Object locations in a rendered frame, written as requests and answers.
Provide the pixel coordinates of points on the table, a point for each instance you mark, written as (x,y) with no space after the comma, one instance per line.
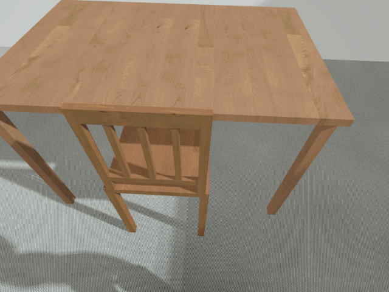
(246,63)

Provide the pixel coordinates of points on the chair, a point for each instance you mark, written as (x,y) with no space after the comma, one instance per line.
(161,151)

